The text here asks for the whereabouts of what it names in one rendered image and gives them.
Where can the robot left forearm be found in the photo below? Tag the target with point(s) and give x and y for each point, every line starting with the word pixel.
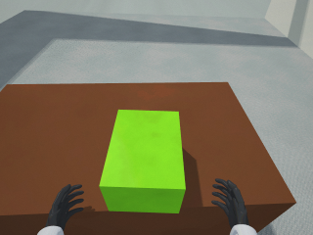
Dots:
pixel 51 230

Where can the pedestal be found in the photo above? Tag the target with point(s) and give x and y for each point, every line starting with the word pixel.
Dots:
pixel 56 134

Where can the right robot hand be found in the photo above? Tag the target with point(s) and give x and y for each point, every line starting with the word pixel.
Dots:
pixel 235 207

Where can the robot right forearm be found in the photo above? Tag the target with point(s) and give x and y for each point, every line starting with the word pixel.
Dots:
pixel 242 229

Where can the left robot hand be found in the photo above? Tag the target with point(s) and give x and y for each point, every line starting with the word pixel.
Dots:
pixel 59 214

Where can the carton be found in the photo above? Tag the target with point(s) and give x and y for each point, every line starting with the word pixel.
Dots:
pixel 144 167

